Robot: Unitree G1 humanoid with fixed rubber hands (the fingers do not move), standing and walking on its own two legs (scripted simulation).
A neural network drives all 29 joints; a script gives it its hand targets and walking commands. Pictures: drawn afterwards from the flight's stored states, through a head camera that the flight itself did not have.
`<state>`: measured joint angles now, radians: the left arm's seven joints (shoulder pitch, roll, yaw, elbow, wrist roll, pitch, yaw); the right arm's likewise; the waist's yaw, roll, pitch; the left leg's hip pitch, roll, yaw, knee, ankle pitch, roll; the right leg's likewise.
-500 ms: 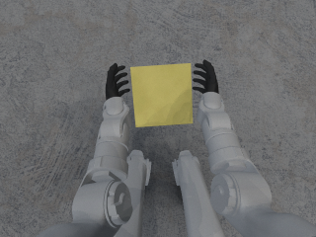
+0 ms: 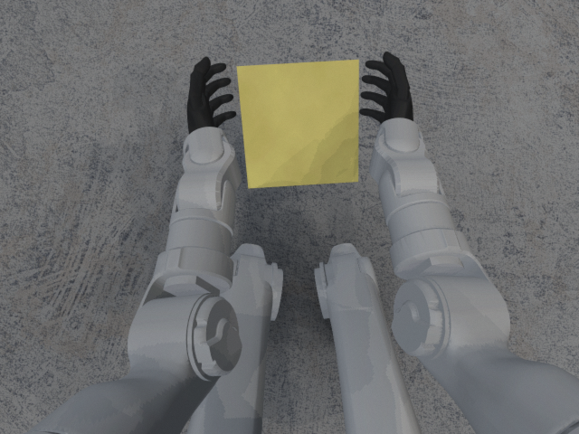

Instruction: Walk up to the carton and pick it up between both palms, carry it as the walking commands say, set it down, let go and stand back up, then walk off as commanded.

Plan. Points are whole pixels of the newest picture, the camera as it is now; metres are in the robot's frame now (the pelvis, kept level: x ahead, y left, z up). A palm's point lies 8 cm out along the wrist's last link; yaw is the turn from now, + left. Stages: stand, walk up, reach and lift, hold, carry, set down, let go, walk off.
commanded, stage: set down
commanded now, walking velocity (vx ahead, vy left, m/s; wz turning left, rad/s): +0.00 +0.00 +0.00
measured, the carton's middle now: (297, 124) +0.50 -0.01 -0.22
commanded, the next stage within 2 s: none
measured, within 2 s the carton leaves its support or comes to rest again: neither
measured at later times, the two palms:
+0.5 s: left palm (219, 129) +0.49 +0.11 -0.19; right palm (379, 122) +0.50 -0.13 -0.20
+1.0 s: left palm (228, 131) +0.50 +0.11 -0.26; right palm (374, 123) +0.51 -0.14 -0.27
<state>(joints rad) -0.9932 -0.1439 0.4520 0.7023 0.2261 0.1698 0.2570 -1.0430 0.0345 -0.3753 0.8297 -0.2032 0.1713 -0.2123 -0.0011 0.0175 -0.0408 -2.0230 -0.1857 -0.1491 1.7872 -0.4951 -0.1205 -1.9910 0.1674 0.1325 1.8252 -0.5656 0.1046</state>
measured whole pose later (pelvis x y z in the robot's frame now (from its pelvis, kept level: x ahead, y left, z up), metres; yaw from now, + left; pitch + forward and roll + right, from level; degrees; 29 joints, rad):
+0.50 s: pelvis -0.01 +0.00 -0.06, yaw +0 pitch +43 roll +0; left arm -1.15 -0.08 0.45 0.75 0.20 0.18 0.24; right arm -1.21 -0.05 -0.34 0.89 -0.16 0.18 -0.20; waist 0.01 0.01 0.08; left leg -2.20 -0.20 -0.14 1.96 -0.51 -0.14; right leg -2.17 0.19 0.12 2.00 -0.57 0.12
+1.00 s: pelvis +0.00 -0.01 -0.09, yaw +0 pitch +40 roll +1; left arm -1.26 0.00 0.44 0.89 0.17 0.14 0.19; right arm -1.33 -0.14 -0.27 1.04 -0.11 0.15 -0.17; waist 0.02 0.01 0.23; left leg -2.23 -0.16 -0.11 2.10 -0.58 -0.13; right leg -2.22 0.18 0.10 2.15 -0.63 0.10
